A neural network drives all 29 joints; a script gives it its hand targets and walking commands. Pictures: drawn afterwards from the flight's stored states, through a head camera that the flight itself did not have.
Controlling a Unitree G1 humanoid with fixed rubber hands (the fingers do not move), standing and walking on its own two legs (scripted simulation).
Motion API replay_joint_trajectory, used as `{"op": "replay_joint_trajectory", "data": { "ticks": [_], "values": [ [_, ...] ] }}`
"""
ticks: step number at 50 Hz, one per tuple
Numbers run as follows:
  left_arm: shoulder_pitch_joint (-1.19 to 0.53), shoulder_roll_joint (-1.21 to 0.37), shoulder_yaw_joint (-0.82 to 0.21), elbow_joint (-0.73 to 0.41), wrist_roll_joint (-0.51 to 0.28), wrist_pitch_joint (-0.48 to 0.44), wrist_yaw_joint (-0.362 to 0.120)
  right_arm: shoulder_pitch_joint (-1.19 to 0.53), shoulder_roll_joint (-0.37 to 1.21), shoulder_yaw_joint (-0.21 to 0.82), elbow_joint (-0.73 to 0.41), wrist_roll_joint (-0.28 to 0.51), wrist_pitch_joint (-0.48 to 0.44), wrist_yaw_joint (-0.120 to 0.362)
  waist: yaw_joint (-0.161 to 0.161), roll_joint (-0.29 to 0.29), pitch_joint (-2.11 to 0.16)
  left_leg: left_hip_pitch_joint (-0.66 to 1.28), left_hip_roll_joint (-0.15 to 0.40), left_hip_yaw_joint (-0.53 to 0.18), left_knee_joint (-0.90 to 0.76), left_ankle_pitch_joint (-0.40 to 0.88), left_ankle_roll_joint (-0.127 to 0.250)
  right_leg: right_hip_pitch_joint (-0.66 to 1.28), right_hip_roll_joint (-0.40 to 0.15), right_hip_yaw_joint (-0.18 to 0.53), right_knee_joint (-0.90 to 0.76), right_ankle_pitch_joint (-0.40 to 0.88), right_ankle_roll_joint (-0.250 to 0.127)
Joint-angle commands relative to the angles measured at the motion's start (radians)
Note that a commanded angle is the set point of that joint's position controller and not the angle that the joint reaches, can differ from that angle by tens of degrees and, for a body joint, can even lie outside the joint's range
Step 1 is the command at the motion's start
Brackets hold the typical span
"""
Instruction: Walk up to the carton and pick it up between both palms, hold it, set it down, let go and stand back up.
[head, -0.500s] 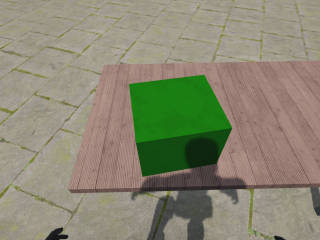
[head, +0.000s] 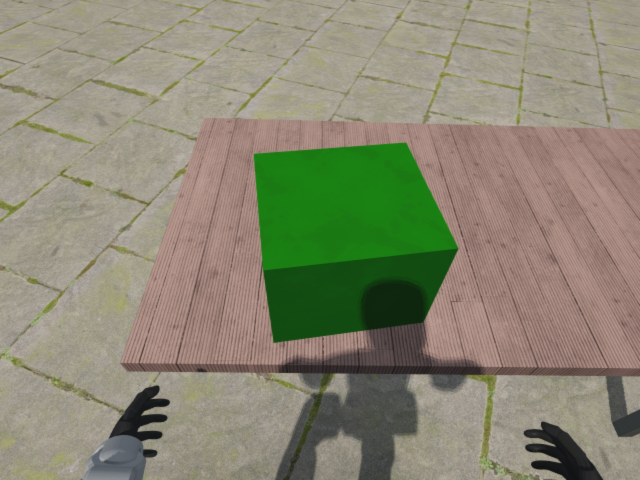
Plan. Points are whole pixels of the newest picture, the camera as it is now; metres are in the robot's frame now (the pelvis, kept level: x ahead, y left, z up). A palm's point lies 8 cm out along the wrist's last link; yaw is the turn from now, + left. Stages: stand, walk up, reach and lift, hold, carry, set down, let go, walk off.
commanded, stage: reach and lift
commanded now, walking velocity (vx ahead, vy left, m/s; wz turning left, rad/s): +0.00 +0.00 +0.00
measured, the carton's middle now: (341, 240) +0.52 -0.03 -0.07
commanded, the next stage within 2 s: none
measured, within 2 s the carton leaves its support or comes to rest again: neither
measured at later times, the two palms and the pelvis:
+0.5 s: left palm (123, 450) +0.18 +0.25 -0.05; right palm (576, 475) +0.15 -0.29 -0.05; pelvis +0.00 +0.01 +0.01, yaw -1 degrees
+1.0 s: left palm (148, 463) +0.16 +0.21 -0.04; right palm (570, 450) +0.17 -0.29 -0.04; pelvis +0.01 -0.01 +0.01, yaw +0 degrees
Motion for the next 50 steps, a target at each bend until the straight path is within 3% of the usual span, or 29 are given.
{"op": "replay_joint_trajectory", "data": {
  "ticks": [1, 5, 7, 9, 10, 11, 13, 14, 17, 19, 21, 22, 24, 26, 29, 31, 32, 33, 34, 35, 37, 39, 41, 42, 44, 45, 46, 48, 50],
  "values": [
    [-0.064, 0.164, 0.084, -0.123, -0.003, -0.027, 0.025, -0.024, -0.135, -0.025, -0.156, 0.029, 0.001, 0.005, 0.01, -0.022, -0.081, -0.288, -0.03, 0.128, -0.109, 0.07, 0.055, 0.25, -0.082, 0.085, -0.113, 0.024, 0.007],
    [-0.033, 0.176, 0.066, -0.191, -0.059, -0.081, 0.035, 0.027, -0.112, -0.032, -0.279, 0.037, 0.003, 0.002, 0.025, -0.061, -0.173, -0.234, -0.035, 0.146, -0.096, 0.092, 0.055, 0.23, -0.085, 0.107, -0.133, -0.01, 0.026],
    [-0.023, 0.179, 0.054, -0.224, -0.076, -0.097, 0.041, 0.03, -0.112, -0.039, -0.248, 0.047, -0.004, 0.002, 0.011, -0.016, -0.176, -0.212, -0.032, 0.144, -0.107, 0.107, 0.047, 0.221, -0.082, 0.098, -0.127, -0.001, 0.02],
    [0.019, 0.168, 0.04, -0.187, -0.091, -0.114, 0.044, 0.053, -0.115, -0.051, -0.27, 0.05, -0.006, 0.003, 0.019, -0.011, -0.174, -0.221, -0.037, 0.144, -0.113, 0.102, 0.043, 0.21, -0.086, 0.092, -0.129, -0.001, 0.021],
    [0.024, 0.152, 0.016, -0.197, -0.104, -0.118, 0.047, 0.051, -0.129, -0.072, -0.251, 0.051, -0.013, 0.006, 0.003, 0.014, -0.169, -0.199, -0.026, 0.127, -0.13, 0.116, 0.034, 0.201, -0.07, 0.066, -0.125, 0.033, 0.007],
    [0.022, 0.143, 0.006, -0.199, -0.114, -0.128, 0.054, 0.036, -0.147, -0.079, -0.25, 0.055, -0.02, 0.01, 0.015, 0.025, -0.17, -0.203, -0.019, 0.121, -0.134, 0.113, 0.033, 0.18, -0.066, 0.045, -0.107, 0.048, 0.001],
    [0.012, 0.129, -0.001, -0.218, -0.119, -0.146, 0.065, 0.017, -0.157, -0.089, -0.261, 0.063, -0.031, 0.025, 0.012, -0.013, -0.178, -0.177, -0.011, 0.114, -0.15, 0.099, 0.027, 0.15, -0.055, 0.015, -0.11, 0.059, -0.005],
    [0.028, 0.12, -0.005, -0.235, -0.131, -0.168, 0.07, 0.023, -0.151, -0.095, -0.281, 0.066, -0.041, 0.029, 0.021, -0.003, -0.196, -0.18, -0.017, 0.116, -0.152, 0.101, 0.03, 0.17, -0.055, 0.027, -0.113, 0.065, -0.006],
    [0.068, 0.074, -0.032, -0.189, -0.128, -0.187, 0.079, 0.012, -0.189, -0.115, -0.228, 0.075, -0.048, 0.049, 0.008, -0.009, -0.147, -0.175, -0.005, 0.098, -0.181, 0.085, 0.024, 0.13, -0.025, -0.013, -0.1, 0.102, -0.026],
    [0.078, 0.06, -0.021, -0.143, -0.126, -0.201, 0.076, 0.003, -0.173, -0.109, -0.238, 0.083, -0.058, 0.058, 0.017, -0.068, -0.136, -0.178, -0.016, 0.101, -0.188, 0.081, 0.033, 0.136, -0.043, 0.011, -0.138, 0.05, -0.009],
    [0.064, 0.057, -0.034, -0.206, -0.126, -0.233, 0.096, -0.029, -0.198, -0.114, -0.217, 0.104, -0.078, 0.077, 0.019, -0.033, -0.14, -0.156, -0.007, 0.081, -0.192, 0.119, 0.025, 0.097, -0.028, -0.009, -0.115, 0.103, -0.016],
    [0.093, 0.027, -0.045, -0.194, -0.132, -0.253, 0.098, -0.009, -0.188, -0.119, -0.21, 0.105, -0.085, 0.081, 0.016, -0.054, -0.143, -0.15, -0.007, 0.081, -0.192, 0.143, 0.016, 0.113, -0.03, -0.002, -0.127, 0.131, -0.019],
    [0.108, 0.005, -0.054, -0.187, -0.109, -0.278, 0.111, -0.015, -0.218, -0.102, -0.154, 0.144, -0.103, 0.101, 0.011, 0.007, -0.132, -0.139, -0.003, 0.059, -0.204, 0.195, 0.007, 0.106, -0.012, -0.019, -0.106, 0.204, -0.031],
    [0.096, -0.002, -0.039, -0.183, -0.087, -0.315, 0.116, -0.015, -0.208, -0.076, -0.144, 0.173, -0.123, 0.115, 0.031, -0.003, -0.134, -0.153, -0.014, 0.059, -0.212, 0.144, 0.004, 0.098, -0.026, 0.007, -0.127, 0.14, -0.031],
    [0.123, -0.033, -0.066, -0.183, -0.09, -0.364, 0.13, -0.012, -0.227, -0.072, -0.107, 0.214, -0.158, 0.129, 0.021, 0.022, -0.136, -0.118, -0.016, 0.048, -0.224, 0.18, -0.008, 0.085, -0.023, 0.007, -0.139, 0.176, -0.03],
    [0.133, -0.044, -0.071, -0.168, -0.092, -0.402, 0.137, -0.027, -0.227, -0.053, -0.132, 0.233, -0.195, 0.129, 0.04, -0.011, -0.177, -0.127, -0.019, 0.057, -0.21, 0.219, -0.001, 0.116, -0.033, 0.025, -0.143, 0.211, -0.027],
    [0.113, -0.042, -0.057, -0.185, -0.092, -0.429, 0.139, -0.036, -0.22, -0.035, -0.133, 0.255, -0.215, 0.132, 0.048, 0.003, -0.179, -0.12, -0.026, 0.067, -0.209, 0.215, -0.003, 0.121, -0.045, 0.031, -0.146, 0.192, -0.02],
    [0.135, -0.043, -0.079, -0.201, -0.083, -0.449, 0.145, -0.032, -0.225, -0.046, -0.121, 0.267, -0.233, 0.136, 0.033, 0.006, -0.201, -0.116, -0.019, 0.058, -0.201, 0.201, -0.006, 0.106, -0.035, 0.021, -0.134, 0.193, -0.019],
    [0.144, -0.062, -0.083, -0.201, -0.097, -0.467, 0.147, -0.02, -0.225, -0.025, -0.125, 0.278, -0.246, 0.138, 0.05, -0.006, -0.203, -0.116, -0.025, 0.057, -0.189, 0.234, 0.003, 0.108, -0.038, 0.029, -0.127, 0.216, -0.02],
    [0.157, -0.056, -0.065, -0.16, -0.088, -0.487, 0.144, -0.015, -0.213, -0.014, -0.105, 0.279, -0.251, 0.136, 0.052, -0.031, -0.18, -0.13, -0.034, 0.067, -0.206, 0.18, 0.007, 0.127, -0.052, 0.05, -0.158, 0.15, -0.015],
    [0.193, -0.068, -0.066, -0.132, -0.097, -0.51, 0.138, 0.02, -0.213, -0.002, -0.092, 0.293, -0.267, 0.135, 0.058, -0.057, -0.174, -0.152, -0.037, 0.072, -0.197, 0.19, 0.014, 0.135, -0.052, 0.062, -0.154, 0.143, -0.004],
    [0.186, -0.066, -0.086, -0.186, -0.112, -0.553, 0.145, 0.021, -0.219, 0.0, -0.081, 0.297, -0.296, 0.133, 0.045, -0.062, -0.196, -0.155, -0.039, 0.069, -0.189, 0.203, 0.01, 0.132, -0.055, 0.066, -0.151, 0.159, 0.0],
    [0.202, -0.042, -0.061, -0.165, -0.13, -0.595, 0.13, 0.042, -0.202, 0.022, -0.107, 0.311, -0.323, 0.123, 0.046, -0.119, -0.229, -0.183, -0.054, 0.079, -0.176, 0.217, 0.024, 0.184, -0.07, 0.092, -0.145, 0.208, 0.021],
    [0.216, -0.03, -0.066, -0.147, -0.122, -0.611, 0.125, 0.043, -0.199, 0.025, -0.106, 0.313, -0.333, 0.116, 0.041, -0.114, -0.218, -0.21, -0.056, 0.074, -0.181, 0.22, 0.025, 0.218, -0.072, 0.104, -0.14, 0.238, 0.02],
    [0.215, -0.019, -0.048, -0.17, -0.133, -0.651, 0.123, 0.037, -0.195, 0.021, -0.134, 0.311, -0.366, 0.114, 0.048, -0.15, -0.234, -0.219, -0.059, 0.083, -0.172, 0.21, 0.027, 0.218, -0.086, 0.115, -0.149, 0.206, 0.036],
    [0.209, -0.029, -0.079, -0.186, -0.145, -0.673, 0.129, 0.047, -0.198, 0.017, -0.11, 0.317, -0.382, 0.113, 0.029, -0.108, -0.225, -0.201, -0.059, 0.08, -0.177, 0.199, 0.024, 0.179, -0.077, 0.105, -0.143, 0.189, 0.036],
    [0.201, -0.032, -0.091, -0.195, -0.145, -0.697, 0.13, 0.038, -0.183, 0.026, -0.097, 0.331, -0.401, 0.111, 0.031, -0.073, -0.242, -0.206, -0.055, 0.08, -0.172, 0.221, 0.013, 0.183, -0.076, 0.102, -0.136, 0.219, 0.028],
    [0.225, -0.044, -0.117, -0.171, -0.161, -0.715, 0.13, 0.058, -0.192, 0.023, -0.062, 0.343, -0.41, 0.12, 0.013, -0.074, -0.21, -0.194, -0.049, 0.067, -0.168, 0.188, 0.011, 0.148, -0.077, 0.1, -0.147, 0.145, 0.018],
    [0.225, -0.061, -0.146, -0.15, -0.184, -0.741, 0.135, 0.042, -0.204, 0.027, -0.045, 0.352, -0.432, 0.131, 0.023, -0.08, -0.171, -0.204, -0.053, 0.067, -0.169, 0.167, 0.013, 0.084, -0.065, 0.078, -0.148, 0.089, 0.018]
  ]
}}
